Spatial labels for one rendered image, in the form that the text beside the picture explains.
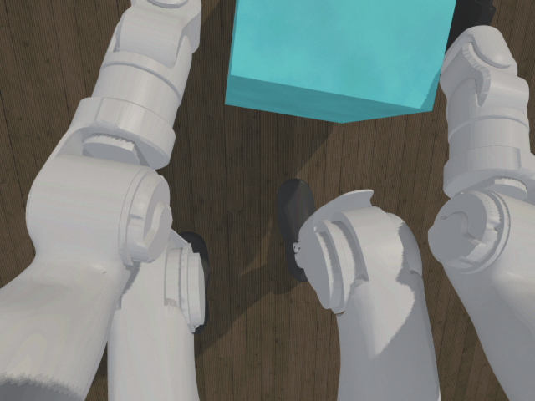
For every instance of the robot right forearm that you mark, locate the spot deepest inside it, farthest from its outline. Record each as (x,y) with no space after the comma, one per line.
(486,112)

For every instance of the right robot shin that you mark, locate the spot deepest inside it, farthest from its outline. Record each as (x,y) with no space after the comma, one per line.
(352,200)

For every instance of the robot left forearm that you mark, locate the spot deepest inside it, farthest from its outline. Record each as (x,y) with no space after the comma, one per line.
(130,115)

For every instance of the left robot upper arm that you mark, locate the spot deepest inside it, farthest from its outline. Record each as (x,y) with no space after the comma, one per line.
(91,222)

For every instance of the right robot upper arm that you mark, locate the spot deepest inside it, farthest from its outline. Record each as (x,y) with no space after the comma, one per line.
(486,243)

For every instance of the left robot thigh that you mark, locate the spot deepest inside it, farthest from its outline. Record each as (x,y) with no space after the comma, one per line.
(151,345)

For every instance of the carton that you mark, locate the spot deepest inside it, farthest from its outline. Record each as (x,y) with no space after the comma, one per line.
(338,60)

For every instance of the robot right hand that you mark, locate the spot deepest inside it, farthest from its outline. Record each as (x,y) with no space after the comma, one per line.
(467,14)

